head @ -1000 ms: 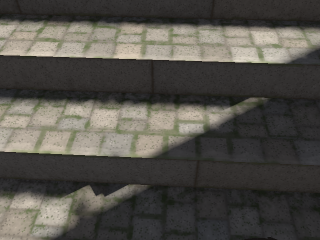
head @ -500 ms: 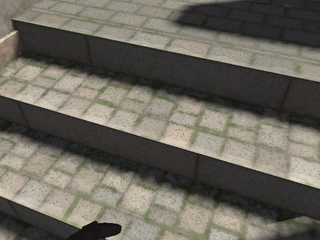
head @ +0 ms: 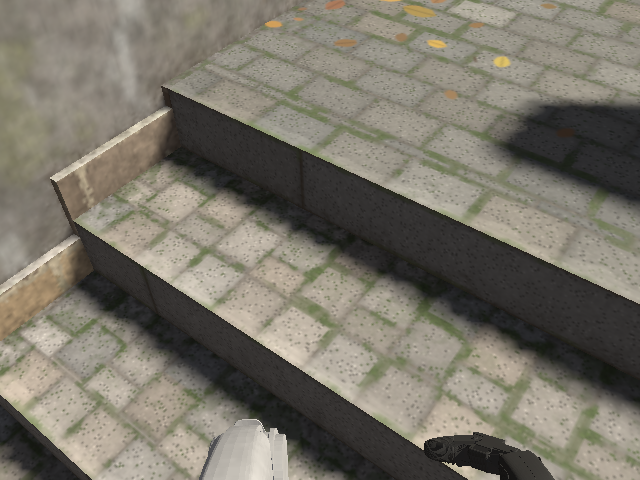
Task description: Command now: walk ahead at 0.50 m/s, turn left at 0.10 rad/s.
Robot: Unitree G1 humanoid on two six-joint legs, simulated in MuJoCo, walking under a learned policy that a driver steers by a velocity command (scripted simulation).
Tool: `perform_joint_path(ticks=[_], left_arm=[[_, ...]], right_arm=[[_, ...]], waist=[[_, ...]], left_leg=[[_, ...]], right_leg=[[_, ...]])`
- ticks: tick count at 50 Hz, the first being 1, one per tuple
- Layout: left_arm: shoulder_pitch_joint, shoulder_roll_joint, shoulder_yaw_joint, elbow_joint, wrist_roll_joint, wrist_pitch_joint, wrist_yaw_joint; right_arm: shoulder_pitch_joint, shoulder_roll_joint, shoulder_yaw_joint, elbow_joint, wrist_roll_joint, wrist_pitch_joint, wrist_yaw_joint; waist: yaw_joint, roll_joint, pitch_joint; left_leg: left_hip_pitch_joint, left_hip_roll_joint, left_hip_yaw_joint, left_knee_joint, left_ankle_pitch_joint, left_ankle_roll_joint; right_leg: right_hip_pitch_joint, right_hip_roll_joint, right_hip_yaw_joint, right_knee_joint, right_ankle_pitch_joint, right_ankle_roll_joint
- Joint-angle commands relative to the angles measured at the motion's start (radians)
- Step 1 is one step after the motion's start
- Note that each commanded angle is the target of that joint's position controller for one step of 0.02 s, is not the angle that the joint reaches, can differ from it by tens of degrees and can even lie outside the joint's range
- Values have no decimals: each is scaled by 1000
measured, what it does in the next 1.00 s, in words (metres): climbs, turning right: left foot 0.16 m higher, then right foot 0.16 m higher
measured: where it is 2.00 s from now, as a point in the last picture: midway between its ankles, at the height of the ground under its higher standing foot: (574, 179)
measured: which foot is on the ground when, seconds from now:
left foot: up 0.00-0.06, down 0.08-0.70, up 0.72-1.00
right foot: down 0.00-0.12, up 0.14-0.64, down 0.66-1.00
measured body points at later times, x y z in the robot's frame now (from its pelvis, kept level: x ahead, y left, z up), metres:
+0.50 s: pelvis +0.30 +0.02 +0.17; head +0.29 +0.01 +0.62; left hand +0.52 +0.20 +0.06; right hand +0.22 -0.16 +0.00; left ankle +0.27 +0.14 -0.56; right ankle +0.32 -0.11 -0.24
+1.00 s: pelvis +0.56 -0.10 +0.31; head +0.56 -0.10 +0.76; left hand +0.57 +0.14 +0.16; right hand +0.64 -0.38 +0.20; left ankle +0.69 +0.01 -0.17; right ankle +0.50 -0.15 -0.40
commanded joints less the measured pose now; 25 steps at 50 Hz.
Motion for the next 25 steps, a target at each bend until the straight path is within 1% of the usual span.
perform_joint_path(ticks=[1,2,3,4,5,6,7,8,9,10,11,12,13,14,15,16,17,18,19,20,21,22,23,24,25], left_arm=[[74,134,17,25,-47,-3,-41],[29,179,25,-19,-79,-23,-35],[15,224,36,-40,-83,-40,-32],[-34,354,100,-47,-183,-26,66],[25,347,106,-83,-206,-45,97],[52,261,49,-62,15,-65,-58],[-62,242,95,-96,-26,-58,-84],[-72,232,118,-83,-101,-35,-93],[-118,218,135,-91,-123,-37,-84],[-193,190,133,-113,-118,-57,-64],[-276,172,123,-137,-124,-63,-48],[-329,142,113,-159,-125,-57,-29],[-345,122,106,-179,-123,-36,-12],[-368,117,106,-199,-107,-12,-1],[-380,118,103,-215,-107,8,-6],[-403,123,103,-235,-119,13,-11],[-419,139,108,-251,-116,9,-17],[-486,172,113,-282,-118,3,-24],[-461,186,110,-261,-123,7,-38],[-484,207,109,-270,-125,8,-43],[-541,223,105,-291,-121,4,-36],[-614,234,101,-319,-118,1,-23],[-662,220,91,-355,-127,6,-13],[-718,216,77,-392,-134,13,-7],[-742,204,68,-415,-138,23,-2]], right_arm=[[-503,-22,14,-231,-9,37,26],[-381,-46,-7,-193,-17,32,34],[-245,-58,-16,-158,6,17,28],[192,-63,-37,-20,62,-57,-39],[308,-91,-58,10,65,-90,-73],[246,-139,-26,-42,32,-46,-26],[458,-229,-69,56,-12,-33,-15],[631,-316,-117,147,-29,-44,-24],[599,-316,-123,188,-26,-67,-34],[529,-265,-110,196,-16,-91,-48],[439,-196,-95,206,-5,-102,-43],[354,-98,-66,210,-8,-103,-39],[271,-8,-42,198,-30,-103,-34],[241,19,-32,199,-32,-113,-32],[217,15,-35,193,-31,-118,-30],[196,-3,-42,182,-29,-129,-39],[158,1,-38,163,-34,-147,-55],[158,-23,-39,158,-44,-160,-63],[211,-88,-55,170,-56,-149,-56],[298,-101,-58,214,-72,-140,-53],[438,-95,-55,283,-94,-133,-49],[523,-91,-47,328,-104,-129,-47],[603,-95,-44,360,-110,-129,-44],[620,-96,-38,371,-111,-131,-45],[606,-93,-36,365,-112,-134,-49]], waist=[[-48,-153,188],[-108,-178,153],[-155,-192,118],[-264,-102,148],[-282,-87,-6],[-278,-171,-335],[-339,-7,-288],[-336,13,-275],[-295,69,-140],[-246,68,-99],[-207,30,-64],[-157,-36,-67],[-96,-79,-23],[-51,-101,19],[-30,-71,54],[-10,-56,75],[9,-7,91],[-2,0,97],[-37,94,91],[-71,53,110],[-121,31,140],[-148,-2,159],[-170,7,127],[-170,17,115],[-159,22,101]], left_leg=[[355,-39,56,-238,-277,-19],[464,-99,167,-240,-268,-51],[560,-145,149,-311,-250,-59],[748,-216,242,-472,-421,-48],[1125,-167,51,-463,-308,-21],[1540,-58,-322,-625,-337,29],[1593,76,-589,-943,-494,43],[1391,174,-825,-1151,-468,55],[1202,170,-740,-1181,-450,61],[1108,168,-627,-1137,-388,56],[1041,193,-585,-1130,-341,45],[976,202,-527,-1142,-377,28],[870,213,-472,-1199,-387,-2],[815,206,-371,-1236,-332,-26],[773,206,-303,-1274,-301,-46],[751,175,-168,-1318,-246,-63],[722,132,-75,-1369,-193,-84],[719,95,1,-1403,-153,-94],[792,121,2,-1424,-119,-31],[948,148,-11,-1407,-144,-21],[1130,169,-44,-1372,-143,-15],[1276,163,-38,-1349,-144,-30],[1377,151,-17,-1345,-148,-41],[1428,160,-10,-1357,-138,-41],[1420,144,30,-1381,-149,-54]], right_leg=[[-379,-252,118,-245,629,-265],[-296,-258,71,-196,934,-283],[-187,-269,45,-93,1368,-236],[-134,-263,48,147,1732,-167],[-335,-241,96,440,1777,-126],[-680,-187,268,522,1414,-144],[-843,10,305,854,529,-126],[-810,51,455,1368,391,-116],[-896,31,507,1634,412,-98],[-947,13,494,1774,385,-108],[-1012,10,478,1900,374,-141],[-1040,-22,473,1914,370,-188],[-1046,-45,481,1890,415,-231],[-1043,-58,457,1798,407,-255],[-1039,-62,447,1802,353,-261],[-1000,-61,417,1724,272,-255],[-936,-55,397,1680,273,-254],[-913,-53,396,1600,328,-248],[-967,-13,366,1875,241,-254],[-1168,19,412,2011,187,-274],[-1398,47,452,2124,146,-308],[-1561,61,486,2091,142,-342],[-1643,60,467,2073,147,-362],[-1690,49,441,2080,133,-365],[-1684,29,410,2041,146,-357]])
Keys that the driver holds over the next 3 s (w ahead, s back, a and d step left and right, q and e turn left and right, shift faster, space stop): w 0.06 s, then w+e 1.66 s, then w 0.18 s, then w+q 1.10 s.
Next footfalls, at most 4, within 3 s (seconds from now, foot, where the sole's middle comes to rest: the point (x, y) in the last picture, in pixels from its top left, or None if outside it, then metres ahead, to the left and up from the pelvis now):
0.08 left None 0.31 0.14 -0.60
0.66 right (487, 420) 0.54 -0.17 -0.44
1.22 left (465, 177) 0.95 -0.13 -0.27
1.90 right None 0.97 -0.53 -0.27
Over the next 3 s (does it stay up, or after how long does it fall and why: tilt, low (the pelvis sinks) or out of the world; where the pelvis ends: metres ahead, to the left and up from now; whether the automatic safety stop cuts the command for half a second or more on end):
stays up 1.42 -0.84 0.50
